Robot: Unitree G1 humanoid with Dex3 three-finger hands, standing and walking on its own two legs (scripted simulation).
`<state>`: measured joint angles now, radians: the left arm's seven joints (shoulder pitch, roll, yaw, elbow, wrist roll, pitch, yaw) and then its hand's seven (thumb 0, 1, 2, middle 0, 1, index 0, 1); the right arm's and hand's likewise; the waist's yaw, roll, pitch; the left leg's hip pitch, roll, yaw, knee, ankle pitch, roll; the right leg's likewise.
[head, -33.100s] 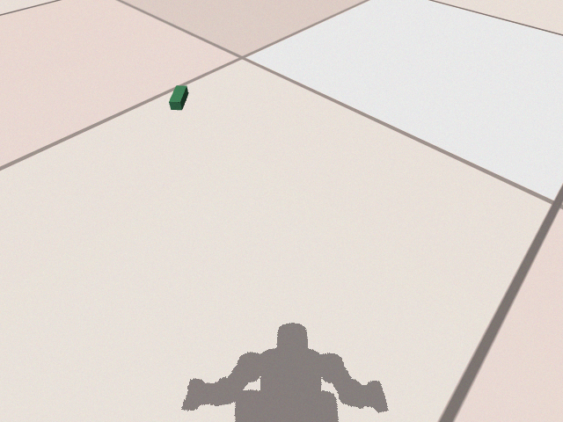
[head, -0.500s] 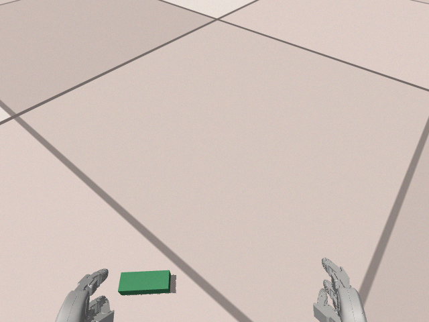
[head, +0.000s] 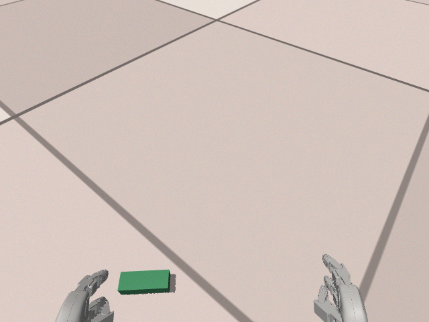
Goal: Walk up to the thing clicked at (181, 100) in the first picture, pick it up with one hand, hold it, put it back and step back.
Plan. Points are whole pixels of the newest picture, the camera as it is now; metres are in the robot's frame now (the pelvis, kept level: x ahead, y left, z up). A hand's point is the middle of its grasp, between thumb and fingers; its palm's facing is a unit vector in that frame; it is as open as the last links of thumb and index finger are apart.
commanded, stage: home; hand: left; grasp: from above
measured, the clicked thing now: (145, 282) +0.41 +0.27 -0.69
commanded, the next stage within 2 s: stand in 0.86 s
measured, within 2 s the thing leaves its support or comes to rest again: neither
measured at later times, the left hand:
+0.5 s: hand (109, 312) +0.17 +0.18 -0.05, palm faces +0.04 -0.98 -0.21, open 7.4 cm
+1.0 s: hand (109, 312) +0.17 +0.19 -0.06, palm faces +0.02 -0.97 -0.26, open 7.4 cm
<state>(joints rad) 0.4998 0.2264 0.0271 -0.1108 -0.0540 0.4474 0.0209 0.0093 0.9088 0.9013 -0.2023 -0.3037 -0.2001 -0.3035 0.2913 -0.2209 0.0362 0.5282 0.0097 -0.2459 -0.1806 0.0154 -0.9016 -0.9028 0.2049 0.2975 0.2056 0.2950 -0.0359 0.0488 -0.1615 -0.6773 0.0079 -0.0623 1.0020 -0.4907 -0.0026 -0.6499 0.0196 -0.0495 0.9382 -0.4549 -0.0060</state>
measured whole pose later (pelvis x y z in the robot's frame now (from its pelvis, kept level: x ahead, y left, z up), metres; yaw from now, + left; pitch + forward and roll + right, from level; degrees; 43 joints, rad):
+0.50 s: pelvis +0.01 +0.00 +0.00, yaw +0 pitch +10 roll -3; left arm 0.50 0.23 0.03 -0.12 -0.05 0.45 0.02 0.01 0.91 0.90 -0.20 -0.30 -0.20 -0.30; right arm 0.29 -0.22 0.03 0.53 0.01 -0.24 -0.18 0.02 -0.90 -0.90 0.20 0.30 0.21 0.30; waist -0.04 0.05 -0.17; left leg -0.67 0.01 -0.06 1.01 -0.50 0.00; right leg -0.64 0.02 -0.05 0.94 -0.46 0.00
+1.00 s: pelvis +0.00 +0.00 +0.00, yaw +0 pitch +7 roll -2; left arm 0.42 0.24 0.00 0.02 -0.01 0.33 0.03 0.01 0.91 0.90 -0.20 -0.30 -0.20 -0.30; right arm 0.26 -0.22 0.02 0.58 -0.05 -0.20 -0.15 0.01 -0.90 -0.90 0.20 0.30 0.20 0.29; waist -0.02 0.03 -0.10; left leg -0.62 0.00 -0.05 0.98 -0.49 0.01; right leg -0.60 0.01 -0.04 0.93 -0.46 0.00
